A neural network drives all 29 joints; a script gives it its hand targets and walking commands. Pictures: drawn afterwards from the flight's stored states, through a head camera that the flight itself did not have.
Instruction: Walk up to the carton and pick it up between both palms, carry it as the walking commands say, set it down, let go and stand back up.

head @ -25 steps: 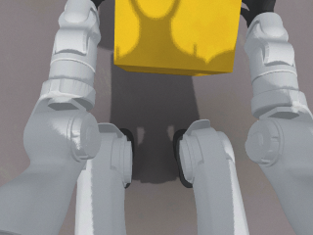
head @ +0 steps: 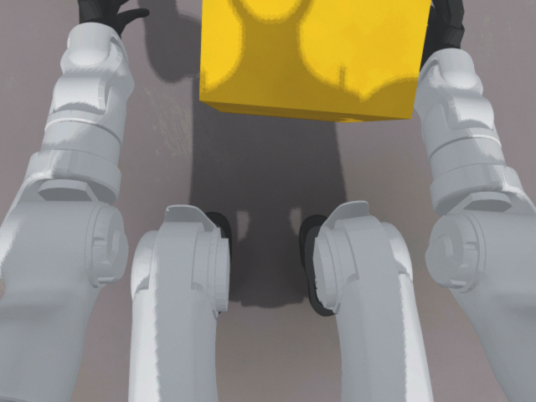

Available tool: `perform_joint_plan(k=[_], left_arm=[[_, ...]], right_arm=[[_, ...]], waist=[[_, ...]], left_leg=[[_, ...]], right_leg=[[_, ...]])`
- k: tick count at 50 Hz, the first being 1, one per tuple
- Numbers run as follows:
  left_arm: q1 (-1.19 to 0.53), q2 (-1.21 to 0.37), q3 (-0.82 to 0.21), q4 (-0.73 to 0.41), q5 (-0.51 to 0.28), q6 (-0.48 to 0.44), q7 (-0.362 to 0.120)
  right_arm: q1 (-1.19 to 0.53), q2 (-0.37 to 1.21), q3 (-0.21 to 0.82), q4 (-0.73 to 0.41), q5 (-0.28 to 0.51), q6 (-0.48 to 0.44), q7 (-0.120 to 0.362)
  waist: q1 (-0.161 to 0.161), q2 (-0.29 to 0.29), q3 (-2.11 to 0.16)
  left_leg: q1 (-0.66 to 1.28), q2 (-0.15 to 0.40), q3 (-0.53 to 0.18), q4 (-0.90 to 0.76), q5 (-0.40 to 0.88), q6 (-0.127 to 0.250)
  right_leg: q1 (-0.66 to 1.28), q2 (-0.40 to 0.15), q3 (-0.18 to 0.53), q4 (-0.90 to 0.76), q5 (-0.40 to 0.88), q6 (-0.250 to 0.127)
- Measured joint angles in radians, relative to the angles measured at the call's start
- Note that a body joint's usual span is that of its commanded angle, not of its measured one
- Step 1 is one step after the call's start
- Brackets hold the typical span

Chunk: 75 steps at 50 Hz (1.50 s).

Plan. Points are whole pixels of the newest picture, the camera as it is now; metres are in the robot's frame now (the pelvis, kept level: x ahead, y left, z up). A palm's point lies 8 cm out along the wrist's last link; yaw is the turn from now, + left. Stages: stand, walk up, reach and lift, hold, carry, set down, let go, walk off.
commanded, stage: set down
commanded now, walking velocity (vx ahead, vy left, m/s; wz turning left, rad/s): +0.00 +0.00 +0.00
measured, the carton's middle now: (301, 25) +0.55 -0.02 -0.25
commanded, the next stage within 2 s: let go in 1.52 s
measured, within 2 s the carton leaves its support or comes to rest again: neither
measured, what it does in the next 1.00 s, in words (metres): rises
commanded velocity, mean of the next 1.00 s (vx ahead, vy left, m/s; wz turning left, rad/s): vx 0.00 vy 0.00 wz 0.00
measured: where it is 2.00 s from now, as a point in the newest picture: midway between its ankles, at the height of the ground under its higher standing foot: (267, 280)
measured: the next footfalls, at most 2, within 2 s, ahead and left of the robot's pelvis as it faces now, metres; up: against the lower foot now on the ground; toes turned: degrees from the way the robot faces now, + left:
none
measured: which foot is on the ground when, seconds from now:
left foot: down 0.00-1.00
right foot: down 0.00-1.00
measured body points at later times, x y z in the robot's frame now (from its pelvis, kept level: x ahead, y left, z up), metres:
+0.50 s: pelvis -0.01 +0.00 +0.01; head +0.36 +0.01 +0.25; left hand +0.54 +0.21 -0.15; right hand +0.53 -0.19 -0.15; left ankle +0.11 +0.12 -0.34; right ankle +0.11 -0.11 -0.34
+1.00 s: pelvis -0.02 -0.01 +0.12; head +0.35 -0.01 +0.37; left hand +0.53 +0.20 -0.01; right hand +0.53 -0.22 -0.01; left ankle +0.11 +0.12 -0.34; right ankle +0.11 -0.11 -0.34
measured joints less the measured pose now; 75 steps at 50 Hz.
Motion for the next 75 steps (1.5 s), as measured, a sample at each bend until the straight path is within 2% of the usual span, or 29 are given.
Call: perform_joint_plan(k=[2, 4, 7, 11, 13, 16, 19, 22, 27, 29, 31, 34, 36, 38, 41, 42, 47, 49, 53, 56, 59, 63, 65, 68, 70, 72, 75], left_arm=[[-0.007, 0.010, -0.060, 0.031, -0.050, 0.001, -0.001], [-0.010, 0.007, -0.094, 0.067, -0.063, 0.000, -0.009], [-0.005, -0.004, -0.100, 0.105, -0.063, 0.000, -0.013], [0.014, -0.006, -0.072, 0.087, -0.050, -0.001, -0.013], [0.028, 0.000, -0.061, 0.005, -0.049, -0.003, -0.012], [0.003, 0.025, -0.061, -0.133, -0.050, -0.002, -0.011], [-0.026, 0.039, -0.061, -0.191, -0.051, 0.016, -0.005], [-0.012, 0.039, -0.065, -0.220, -0.062, 0.090, 0.002], [0.087, 0.039, -0.065, -0.481, -0.093, 0.215, 0.022], [0.098, 0.040, -0.052, -0.533, -0.100, 0.258, 0.023], [0.075, 0.040, -0.034, -0.487, -0.101, 0.290, 0.015], [0.060, 0.039, -0.006, -0.332, -0.094, 0.312, -0.018], [0.072, 0.039, 0.009, -0.318, -0.082, 0.313, -0.034], [0.083, 0.040, 0.015, -0.424, -0.082, 0.311, -0.040], [0.130, 0.037, 0.016, -0.610, -0.082, 0.312, -0.041], [0.125, 0.037, 0.016, -0.619, -0.082, 0.313, -0.041], [0.055, 0.041, 0.025, -0.459, -0.057, 0.355, -0.045], [0.068, 0.041, 0.029, -0.455, -0.056, 0.376, -0.045], [0.135, 0.043, 0.042, -0.611, -0.058, 0.413, -0.044], [0.128, 0.056, 0.044, -0.678, -0.069, 0.435, -0.044], [0.064, 0.068, 0.044, -0.592, -0.066, 0.450, -0.051], [0.032, 0.071, 0.047, -0.439, -0.059, 0.451, -0.083], [0.069, 0.071, 0.048, -0.488, -0.059, 0.449, -0.089], [0.155, 0.071, 0.051, -0.625, -0.079, 0.449, -0.088], [0.165, 0.073, 0.052, -0.666, -0.081, 0.455, -0.088], [0.138, 0.079, 0.052, -0.642, -0.081, 0.462, -0.088], [0.082, 0.083, 0.052, -0.514, -0.064, 0.463, -0.107]], right_arm=[[0.000, -0.006, 0.016, 0.008, 0.001, -0.002, -0.002], [0.000, -0.006, 0.023, 0.015, 0.001, -0.002, -0.002], [0.000, -0.005, 0.023, 0.029, 0.001, -0.002, -0.002], [0.003, -0.005, 0.023, 0.044, 0.001, -0.002, -0.002], [0.008, -0.007, 0.023, -0.007, 0.001, -0.004, -0.002], [0.006, -0.021, 0.023, -0.159, 0.001, -0.004, -0.003], [0.006, -0.043, 0.023, -0.221, 0.017, 0.007, -0.004], [0.030, -0.051, 0.029, -0.262, 0.036, 0.075, -0.014], [0.097, -0.055, 0.043, -0.550, 0.078, 0.194, -0.041], [0.092, -0.069, 0.050, -0.615, 0.079, 0.234, -0.047], [0.067, -0.090, 0.051, -0.574, 0.079, 0.264, -0.047], [0.054, -0.097, 0.053, -0.424, 0.079, 0.291, -0.047], [0.059, -0.096, 0.054, -0.381, 0.079, 0.296, -0.047], [0.073, -0.096, 0.054, -0.470, 0.079, 0.294, -0.047], [0.136, -0.080, 0.055, -0.662, 0.079, 0.294, -0.047], [0.138, -0.083, 0.055, -0.678, 0.079, 0.296, -0.047], [0.097, -0.108, 0.056, -0.598, 0.079, 0.346, -0.044], [0.097, -0.108, 0.056, -0.597, 0.079, 0.368, -0.044], [0.115, -0.109, 0.059, -0.691, 0.081, 0.411, -0.044], [0.111, -0.122, 0.060, -0.750, 0.087, 0.430, -0.044], [0.081, -0.141, 0.060, -0.677, 0.087, 0.446, -0.043], [0.074, -0.142, 0.061, -0.542, 0.087, 0.451, -0.025], [0.094, -0.131, 0.062, -0.594, 0.087, 0.450, -0.024], [0.137, -0.118, 0.069, -0.756, 0.088, 0.450, -0.024], [0.127, -0.129, 0.069, -0.794, 0.087, 0.452, -0.024], [0.097, -0.144, 0.069, -0.759, 0.087, 0.459, -0.024], [0.055, -0.150, 0.069, -0.570, 0.087, 0.462, -0.018]], waist=[[0.000, 0.000, 0.000], [-0.004, 0.000, 0.000], [-0.010, 0.000, 0.001], [-0.010, 0.000, 0.004], [-0.010, 0.000, 0.023], [-0.008, 0.000, 0.107], [-0.006, 0.000, 0.159], [-0.006, 0.000, 0.155], [-0.007, 0.000, 0.157], [-0.007, 0.000, 0.155], [-0.010, 0.000, 0.148], [-0.026, 0.000, 0.084], [-0.037, 0.000, 0.079], [-0.042, 0.000, 0.159], [-0.045, 0.000, 0.162], [-0.045, 0.000, 0.157], [-0.045, 0.000, 0.151], [-0.045, 0.000, 0.152], [-0.045, 0.000, 0.155], [-0.045, -0.001, 0.154], [-0.045, -0.002, 0.151], [-0.045, -0.003, 0.135], [-0.045, -0.003, 0.160], [-0.044, -0.003, 0.156], [-0.041, -0.005, 0.154], [-0.041, -0.012, 0.152], [-0.041, -0.025, 0.112]], left_leg=[[0.000, 0.001, 0.001, 0.007, 0.000, 0.000], [-0.001, 0.001, 0.001, 0.013, 0.000, 0.000], [-0.001, 0.001, 0.001, 0.016, 0.001, 0.000], [-0.001, 0.001, 0.001, 0.016, 0.001, 0.000], [0.008, 0.001, 0.002, 0.016, 0.001, 0.000], [0.046, 0.001, 0.002, 0.015, 0.006, 0.000], [0.069, 0.001, 0.006, 0.011, 0.012, 0.000], [0.082, 0.001, 0.018, 0.001, 0.010, 0.000], [0.150, 0.001, 0.056, -0.039, -0.001, -0.001], [0.189, 0.000, 0.066, -0.062, -0.004, -0.002], [0.226, -0.001, 0.069, -0.091, -0.002, -0.003], [0.236, -0.005, 0.069, -0.153, 0.011, -0.003], [0.264, -0.005, 0.069, -0.199, 0.019, -0.003], [0.341, -0.005, 0.069, -0.241, 0.022, -0.003], [0.367, -0.005, 0.069, -0.282, 0.033, -0.003], [0.375, -0.005, 0.069, -0.289, 0.035, -0.003], [0.425, -0.005, 0.069, -0.344, 0.053, -0.003], [0.448, -0.005, 0.069, -0.383, 0.065, -0.003], [0.503, -0.005, 0.069, -0.462, 0.087, -0.003], [0.551, -0.005, 0.069, -0.507, 0.098, -0.003], [0.600, -0.005, 0.069, -0.559, 0.113, -0.003], [0.652, -0.005, 0.069, -0.663, 0.149, -0.003], [0.698, -0.005, 0.069, -0.722, 0.167, -0.003], [0.742, -0.005, 0.069, -0.783, 0.186, -0.003], [0.774, -0.005, 0.069, -0.809, 0.191, -0.003], [0.806, -0.005, 0.069, -0.837, 0.199, -0.003], [0.827, -0.005, 0.069, -0.897, 0.222, -0.003]], right_leg=[[0.000, 0.000, 0.000, 0.007, 0.000, 0.000], [0.001, 0.000, -0.001, 0.012, 0.000, 0.000], [0.001, -0.001, -0.002, 0.015, 0.000, 0.000], [0.001, -0.003, -0.002, 0.015, 0.000, 0.000], [0.010, -0.003, -0.002, 0.015, 0.000, 0.000], [0.047, -0.003, -0.002, 0.015, 0.005, 0.000], [0.068, -0.004, 0.002, 0.015, 0.010, 0.000], [0.075, -0.005, 0.014, 0.015, 0.006, 0.000], [0.123, -0.007, 0.055, 0.008, -0.011, 0.000], [0.156, -0.008, 0.067, -0.004, -0.015, 0.000], [0.190, -0.009, 0.074, -0.029, -0.016, 0.000], [0.200, -0.013, 0.081, -0.086, -0.006, 0.000], [0.227, -0.014, 0.087, -0.132, 0.003, 0.000], [0.304, -0.014, 0.092, -0.174, 0.008, 0.000], [0.328, -0.014, 0.096, -0.214, 0.020, 0.000], [0.336, -0.014, 0.097, -0.221, 0.022, 0.000], [0.384, -0.015, 0.103, -0.275, 0.039, 0.000], [0.406, -0.016, 0.107, -0.312, 0.052, 0.000], [0.457, -0.017, 0.115, -0.387, 0.075, 0.000], [0.503, -0.018, 0.119, -0.430, 0.086, 0.000], [0.551, -0.020, 0.124, -0.481, 0.100, 0.000], [0.599, -0.023, 0.134, -0.580, 0.136, 0.000], [0.642, -0.025, 0.139, -0.636, 0.155, 0.000], [0.683, -0.027, 0.144, -0.692, 0.172, 0.000], [0.714, -0.028, 0.146, -0.716, 0.177, -0.002], [0.745, -0.029, 0.149, -0.743, 0.184, -0.002], [0.763, -0.031, 0.153, -0.798, 0.205, -0.002]])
